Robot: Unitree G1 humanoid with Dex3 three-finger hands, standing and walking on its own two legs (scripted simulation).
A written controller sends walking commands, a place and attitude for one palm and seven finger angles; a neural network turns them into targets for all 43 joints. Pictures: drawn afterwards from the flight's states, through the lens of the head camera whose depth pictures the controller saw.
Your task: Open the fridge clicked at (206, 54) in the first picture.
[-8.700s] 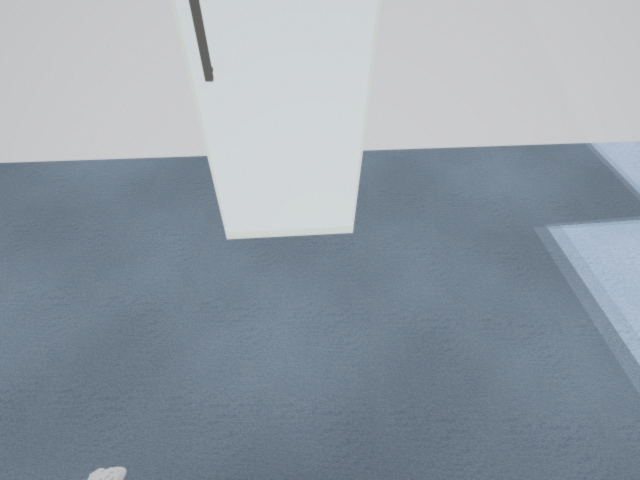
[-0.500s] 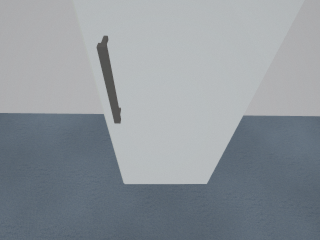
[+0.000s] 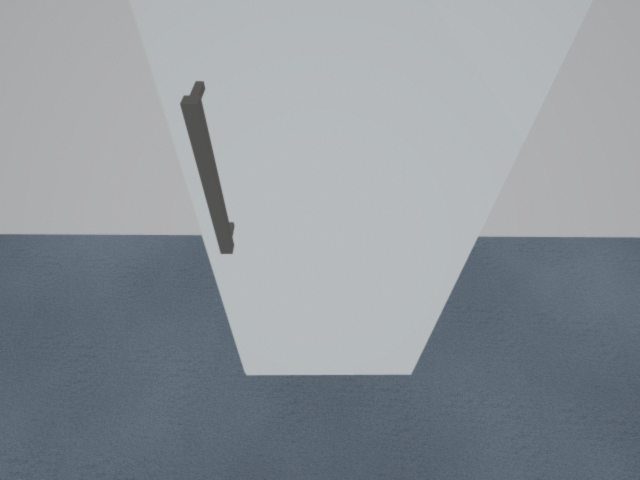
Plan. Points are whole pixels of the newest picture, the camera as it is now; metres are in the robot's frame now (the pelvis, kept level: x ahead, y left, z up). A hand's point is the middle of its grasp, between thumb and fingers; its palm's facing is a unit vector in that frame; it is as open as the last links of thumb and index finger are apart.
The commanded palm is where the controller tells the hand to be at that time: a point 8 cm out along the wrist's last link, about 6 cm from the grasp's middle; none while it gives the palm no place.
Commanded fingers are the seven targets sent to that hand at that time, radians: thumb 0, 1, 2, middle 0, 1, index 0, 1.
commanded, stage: look again from close up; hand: left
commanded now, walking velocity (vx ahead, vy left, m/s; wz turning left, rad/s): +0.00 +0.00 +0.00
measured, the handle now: (214, 179) +0.49 +0.19 +0.11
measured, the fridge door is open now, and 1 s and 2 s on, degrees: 0 0 0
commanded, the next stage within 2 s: raise the hand to about handle height in 0.32 s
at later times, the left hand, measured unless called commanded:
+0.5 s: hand out of the picture +0.08 +0.21 -0.13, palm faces +0.20 -0.95 -0.24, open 7.4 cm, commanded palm +0.09 +0.25 -0.07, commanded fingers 0.00 0.78 0.85 -0.21 -0.38 -0.21 -0.38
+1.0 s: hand (131, 460) +0.14 +0.22 -0.01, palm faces +0.13 -0.99 -0.05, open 9.6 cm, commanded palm +0.12 +0.27 +0.00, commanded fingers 0.00 0.20 0.60 -0.25 -0.75 -0.25 -0.75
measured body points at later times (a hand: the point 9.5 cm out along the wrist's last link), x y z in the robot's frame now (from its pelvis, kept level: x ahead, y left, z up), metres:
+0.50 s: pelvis -0.01 -0.01 +0.00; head +0.00 -0.01 +0.45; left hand +0.07 +0.26 -0.11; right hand +0.06 -0.27 -0.14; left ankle -0.01 +0.10 -0.75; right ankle -0.04 -0.11 -0.75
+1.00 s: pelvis -0.05 -0.02 -0.07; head -0.02 -0.01 +0.38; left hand +0.13 +0.27 +0.00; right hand +0.16 -0.24 -0.13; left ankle -0.01 +0.10 -0.75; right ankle -0.05 -0.11 -0.75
